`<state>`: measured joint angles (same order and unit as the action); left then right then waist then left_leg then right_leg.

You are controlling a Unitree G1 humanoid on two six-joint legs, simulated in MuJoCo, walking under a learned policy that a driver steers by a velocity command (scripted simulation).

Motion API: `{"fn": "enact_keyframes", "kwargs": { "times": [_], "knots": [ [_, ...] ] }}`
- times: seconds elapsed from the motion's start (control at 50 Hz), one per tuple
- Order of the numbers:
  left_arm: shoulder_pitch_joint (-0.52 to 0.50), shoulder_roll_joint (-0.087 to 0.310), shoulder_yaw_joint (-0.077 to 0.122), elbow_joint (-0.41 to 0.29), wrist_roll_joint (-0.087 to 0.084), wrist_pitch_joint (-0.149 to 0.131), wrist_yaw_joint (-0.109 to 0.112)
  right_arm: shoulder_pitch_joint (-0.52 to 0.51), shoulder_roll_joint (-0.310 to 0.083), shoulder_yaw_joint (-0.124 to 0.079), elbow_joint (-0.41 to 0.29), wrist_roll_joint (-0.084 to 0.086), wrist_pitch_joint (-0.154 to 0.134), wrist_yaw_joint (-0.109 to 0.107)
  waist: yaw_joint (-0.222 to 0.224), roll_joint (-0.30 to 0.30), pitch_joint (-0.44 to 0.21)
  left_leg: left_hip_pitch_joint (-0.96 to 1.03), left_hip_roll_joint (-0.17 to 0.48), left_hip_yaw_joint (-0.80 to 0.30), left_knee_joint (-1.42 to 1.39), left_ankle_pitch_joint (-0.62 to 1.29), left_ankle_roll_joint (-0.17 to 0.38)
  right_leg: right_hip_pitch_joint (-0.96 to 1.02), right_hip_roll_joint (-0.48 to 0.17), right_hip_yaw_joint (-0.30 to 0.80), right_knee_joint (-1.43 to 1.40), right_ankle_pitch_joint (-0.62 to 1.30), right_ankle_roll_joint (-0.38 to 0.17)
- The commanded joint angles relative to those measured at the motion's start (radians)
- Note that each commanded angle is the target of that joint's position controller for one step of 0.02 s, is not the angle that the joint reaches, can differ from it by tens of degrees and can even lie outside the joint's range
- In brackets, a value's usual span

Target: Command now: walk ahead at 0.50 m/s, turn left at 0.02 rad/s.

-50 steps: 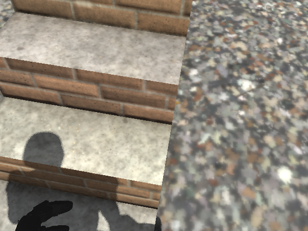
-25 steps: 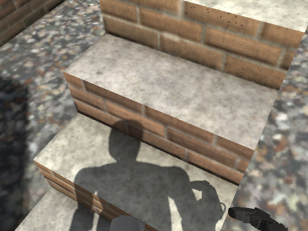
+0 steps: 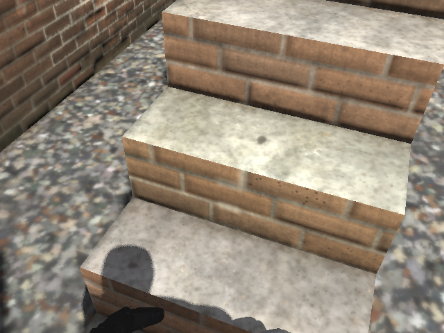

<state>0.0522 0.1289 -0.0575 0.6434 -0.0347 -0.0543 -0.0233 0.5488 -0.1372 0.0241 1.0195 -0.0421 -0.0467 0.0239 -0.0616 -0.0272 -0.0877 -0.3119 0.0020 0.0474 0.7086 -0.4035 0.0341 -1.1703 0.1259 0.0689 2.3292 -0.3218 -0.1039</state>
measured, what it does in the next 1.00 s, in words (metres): climbs: right foot 0.22 m higher, then left foot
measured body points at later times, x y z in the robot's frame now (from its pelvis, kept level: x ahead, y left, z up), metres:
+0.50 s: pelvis +0.14 -0.06 +0.18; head +0.08 -0.06 +0.62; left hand +0.15 +0.15 +0.02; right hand +0.33 -0.29 +0.11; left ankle +0.14 +0.09 -0.30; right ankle +0.22 -0.14 -0.50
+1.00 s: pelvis +0.22 +0.03 +0.19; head +0.19 +0.03 +0.64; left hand +0.33 +0.24 +0.06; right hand +0.23 -0.18 +0.04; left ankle +0.24 +0.11 -0.51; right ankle +0.17 -0.10 -0.30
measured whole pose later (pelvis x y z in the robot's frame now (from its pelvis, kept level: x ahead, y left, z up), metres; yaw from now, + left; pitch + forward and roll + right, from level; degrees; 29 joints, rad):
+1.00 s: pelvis +0.22 +0.03 +0.19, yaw +0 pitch +2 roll +2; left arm 0.22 0.19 -0.04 0.90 -0.02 -0.07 -0.05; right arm 0.39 -0.16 0.06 0.96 -0.05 -0.03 0.03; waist -0.01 -0.05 -0.12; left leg -0.45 -0.02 0.19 0.79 -0.38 0.08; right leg -0.81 0.01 0.09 1.89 -0.31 -0.07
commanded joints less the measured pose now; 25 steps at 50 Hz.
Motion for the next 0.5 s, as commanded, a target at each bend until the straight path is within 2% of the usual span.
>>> {"fn": "enact_keyframes", "kwargs": {
  "times": [0.02,0.04,0.06,0.08,0.1,0.12,0.14,0.16,0.18,0.2,0.22,0.24,0.26,0.28,0.3,0.32,0.34,0.36,0.38,0.4,0.42,0.44,0.46,0.48,0.5],
  "knots": [
    [0.021,-0.002,-0.022,-0.047,0.001,-0.005,-0.008,-0.09,-0.034,0.017,-0.082,0.009,-0.026,-0.009,0.086,-0.006,0.165,0.069,0.268,-0.322,-0.374,0.019,0.146,-0.304,-0.06,0.103,0.071,0.075,0.02],
    [-0.048,0.006,-0.03,-0.083,0.011,-0.006,-0.008,-0.087,-0.065,0.007,-0.095,0.02,-0.023,-0.012,0.066,-0.01,0.167,0.013,0.239,-0.253,-0.417,-0.007,0.145,-0.254,-0.072,0.032,-0.116,0.113,0.044],
    [-0.149,0.005,-0.035,-0.112,0.021,0.001,-0.001,-0.045,-0.072,0.004,-0.083,0.026,-0.025,-0.026,0.023,0.016,0.193,-0.042,0.241,-0.249,-0.499,-0.028,0.169,-0.228,-0.085,-0.034,-0.202,0.135,0.074],
    [-0.219,-0.007,-0.041,-0.144,0.019,0.008,0.008,0.01,-0.075,0.006,-0.064,0.027,-0.029,-0.037,-0.012,0.069,0.189,-0.005,0.258,-0.266,-0.554,-0.004,0.19,-0.241,-0.109,-0.089,-0.223,0.122,0.094],
    [-0.289,-0.006,-0.054,-0.18,0.019,0.01,0.013,0.045,-0.106,-0.003,-0.055,0.037,-0.028,-0.053,-0.041,0.107,0.175,0.02,0.275,-0.264,-0.662,0.042,0.218,-0.199,-0.133,-0.193,-0.392,0.078,0.108],
    [-0.282,-0.027,-0.062,-0.171,0.02,0.012,0.012,0.082,-0.098,-0.003,-0.031,0.043,-0.022,-0.064,-0.047,0.134,0.143,0.071,0.281,-0.259,-0.672,0.112,0.225,-0.129,-0.165,-0.223,-0.464,0.099,0.112],
    [-0.286,-0.092,-0.089,-0.172,0.012,0.02,0.007,0.11,-0.124,-0.016,0.006,0.073,-0.003,-0.086,-0.029,0.179,0.09,0.135,0.312,-0.217,-0.707,0.244,0.2,-0.026,-0.205,-0.213,-0.604,-0.031,0.088],
    [-0.206,-0.08,-0.07,-0.11,0.007,0.023,-0.01,0.038,-0.12,-0.017,0.003,0.077,0.01,-0.085,0.018,0.18,0.021,0.154,0.299,-0.113,-0.703,0.495,0.173,0.176,-0.178,-0.277,-0.683,-0.05,0.059],
    [-0.137,-0.057,-0.057,-0.074,0.012,0.025,-0.017,-0.011,-0.152,-0.022,-0.003,0.069,0.01,-0.074,0.064,0.225,-0.016,0.114,0.284,-0.036,-0.684,0.808,0.168,0.392,-0.131,-0.329,-0.782,-0.112,0.031],
    [-0.092,0.017,-0.019,-0.056,0.017,0.02,-0.018,0.0,-0.186,-0.027,0.008,0.066,-0.005,-0.059,0.118,0.277,-0.029,0.129,0.279,-0.005,-0.592,1.257,0.189,0.564,-0.058,-0.392,-0.871,-0.209,0.009],
    [-0.039,0.068,0.012,-0.034,0.024,0.018,-0.02,0.015,-0.21,-0.033,0.02,0.073,-0.01,-0.05,0.158,0.324,-0.069,0.235,0.273,0.023,-0.432,1.572,0.201,0.648,-0.024,-0.377,-1.034,-0.267,-0.009],
    [-0.083,0.014,0.002,-0.03,0.031,0.005,-0.018,0.196,-0.114,-0.016,0.057,0.075,-0.038,-0.032,0.046,0.294,-0.127,0.058,0.258,0.006,-0.277,1.752,0.196,0.896,-0.064,-0.221,-1.091,-0.256,-0.067],
    [0.146,0.083,0.041,0.029,0.011,0.019,0.005,0.144,-0.134,-0.015,0.057,0.058,-0.066,-0.031,0.159,0.255,-0.271,-0.028,0.241,-0.018,-0.087,1.728,0.19,1.087,-0.145,0.022,-1.234,-0.349,-0.11],
    [0.377,0.191,0.081,0.123,0.027,0.033,0.014,0.043,-0.162,-0.021,0.051,0.049,-0.081,-0.02,0.25,0.074,-0.429,-0.133,0.145,-0.013,0.132,1.469,0.192,1.228,-0.213,0.258,-1.392,-0.478,-0.141],
    [0.521,0.232,0.095,0.243,0.049,0.051,0.005,-0.153,-0.119,-0.029,-0.004,0.077,-0.076,-0.001,0.252,-0.192,-0.45,-0.297,0.041,-0.123,0.507,0.441,0.205,1.276,-0.334,0.628,-1.714,-0.661,-0.2],
    [0.422,0.21,0.085,0.244,0.068,0.052,-0.006,-0.307,-0.081,-0.031,-0.105,0.089,-0.065,0.008,0.198,-0.146,-0.426,-0.391,-0.043,-0.285,0.894,0.297,0.184,1.063,-0.389,0.821,-1.853,-0.916,-0.136],
    [0.282,0.109,0.048,0.254,0.081,0.051,-0.008,-0.462,-0.027,-0.016,-0.227,0.091,-0.054,0.019,0.116,-0.069,-0.211,-0.474,-0.053,-0.286,1.055,0.199,0.19,0.788,-0.361,0.691,-1.824,-0.913,-0.09],
    [0.189,0.008,0.016,0.279,0.08,0.045,-0.01,-0.492,0.014,-0.003,-0.285,0.079,-0.045,0.028,0.025,-0.054,-0.074,-0.515,-0.042,-0.245,1.099,0.106,0.188,0.579,-0.325,0.519,-1.759,-0.857,-0.063],
    [0.111,-0.056,0.0,0.279,0.069,0.037,-0.013,-0.457,0.006,0.002,-0.3,0.061,-0.039,0.038,-0.044,-0.005,0.001,-0.52,-0.032,-0.215,1.137,0.129,0.166,0.468,-0.292,0.403,-1.741,-0.784,-0.046],
    [0.083,-0.074,-0.009,0.294,0.071,0.023,-0.008,-0.416,-0.017,0.009,-0.312,0.051,-0.038,0.058,-0.082,-0.013,0.037,-0.554,-0.036,-0.201,1.176,0.196,0.147,0.451,-0.269,0.32,-1.786,-0.697,-0.051],
    [0.08,-0.065,-0.011,0.305,0.076,0.004,-0.003,-0.368,-0.021,0.016,-0.299,0.053,-0.027,0.062,-0.107,-0.039,0.052,-0.598,-0.048,-0.195,1.244,0.239,0.131,0.459,-0.274,0.304,-1.821,-0.662,-0.067],
    [0.073,-0.082,-0.019,0.315,0.081,-0.009,-0.013,-0.34,-0.011,0.031,-0.297,0.049,-0.03,0.064,-0.117,-0.016,0.082,-0.644,-0.05,-0.22,1.313,0.288,0.134,0.432,-0.291,0.339,-1.837,-0.618,-0.084],
    [0.077,-0.076,-0.021,0.32,0.08,-0.021,-0.016,-0.311,-0.026,0.033,-0.286,0.055,-0.03,0.061,-0.135,0.0,0.088,-0.667,-0.058,-0.226,1.326,0.346,0.124,0.422,-0.299,0.307,-1.864,-0.58,-0.092],
    [0.071,-0.047,-0.02,0.317,0.082,-0.029,-0.02,-0.293,-0.044,0.033,-0.285,0.063,-0.025,0.052,-0.143,-0.014,0.096,-0.683,-0.06,-0.213,1.304,0.395,0.103,0.417,-0.3,0.255,-1.874,-0.543,-0.093],
    [0.085,-0.007,-0.013,0.311,0.079,-0.036,-0.013,-0.299,-0.049,0.041,-0.288,0.061,-0.02,0.036,-0.138,-0.031,0.096,-0.707,-0.053,-0.18,1.265,0.373,0.073,0.423,-0.301,0.211,-1.891,-0.523,-0.107]
  ]
}}
Keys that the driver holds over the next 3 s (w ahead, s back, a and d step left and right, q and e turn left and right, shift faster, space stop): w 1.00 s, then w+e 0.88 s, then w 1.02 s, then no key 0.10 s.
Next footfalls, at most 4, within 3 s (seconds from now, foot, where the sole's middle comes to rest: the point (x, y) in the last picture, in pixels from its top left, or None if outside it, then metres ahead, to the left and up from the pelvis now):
0.28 right None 0.27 -0.14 -0.54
0.88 left None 0.28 0.11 -0.55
1.52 right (286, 280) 0.52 -0.15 -0.33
2.12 left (207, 273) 0.55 0.02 -0.34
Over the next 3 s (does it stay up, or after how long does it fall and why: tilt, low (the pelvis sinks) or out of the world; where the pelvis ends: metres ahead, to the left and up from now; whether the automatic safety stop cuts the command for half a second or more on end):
stays up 0.64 -0.16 0.43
